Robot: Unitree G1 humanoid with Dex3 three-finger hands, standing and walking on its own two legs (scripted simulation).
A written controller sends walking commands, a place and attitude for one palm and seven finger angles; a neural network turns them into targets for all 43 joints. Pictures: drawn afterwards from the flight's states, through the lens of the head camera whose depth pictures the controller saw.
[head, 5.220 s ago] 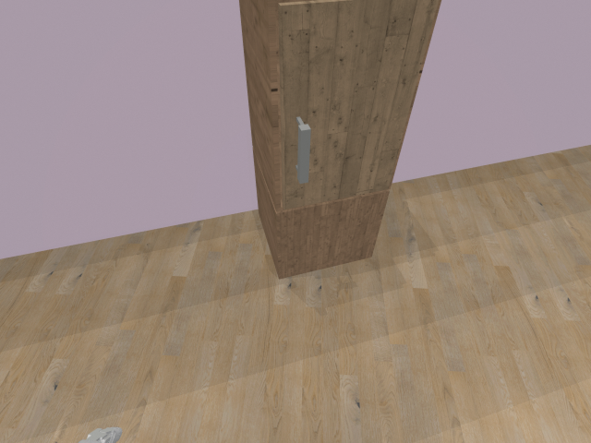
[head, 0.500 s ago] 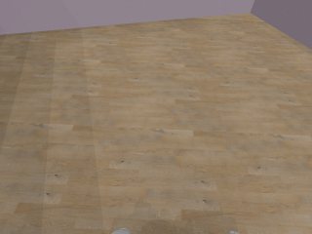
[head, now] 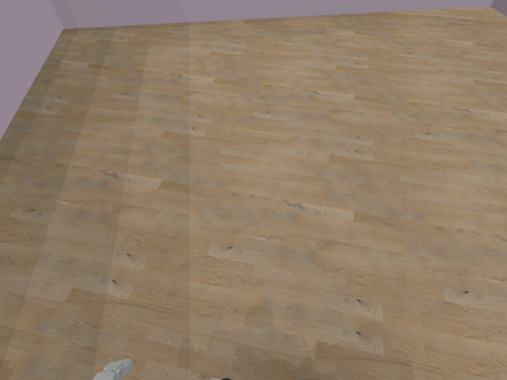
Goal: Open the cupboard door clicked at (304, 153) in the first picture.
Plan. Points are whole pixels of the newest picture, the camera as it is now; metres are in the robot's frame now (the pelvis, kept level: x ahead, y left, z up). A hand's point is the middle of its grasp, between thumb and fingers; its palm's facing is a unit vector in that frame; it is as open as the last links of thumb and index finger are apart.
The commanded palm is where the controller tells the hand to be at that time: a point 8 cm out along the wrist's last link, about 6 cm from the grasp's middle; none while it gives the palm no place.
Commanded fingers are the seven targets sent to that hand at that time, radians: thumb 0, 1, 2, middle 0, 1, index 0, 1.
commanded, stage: turn to face it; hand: left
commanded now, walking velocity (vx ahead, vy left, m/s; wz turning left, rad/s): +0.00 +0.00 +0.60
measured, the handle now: out of the picture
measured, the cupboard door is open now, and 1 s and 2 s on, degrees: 0 0 0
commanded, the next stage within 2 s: none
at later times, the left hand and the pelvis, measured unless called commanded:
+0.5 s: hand out of the picture -0.07 +0.21 -0.19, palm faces +0.39 -0.89 -0.24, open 7.4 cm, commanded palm none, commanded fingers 0.00 0.90 0.90 -0.20 -0.30 -0.20 -0.30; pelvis -0.03 +0.00 -0.01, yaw +20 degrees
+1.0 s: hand out of the picture -0.03 +0.20 -0.13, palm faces +0.58 -0.76 -0.29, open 7.4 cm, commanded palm none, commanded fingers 0.00 0.90 0.90 -0.20 -0.30 -0.20 -0.30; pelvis -0.02 -0.04 +0.00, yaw +37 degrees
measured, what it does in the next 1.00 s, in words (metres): steps on the spot, turning left: right foot, then left foot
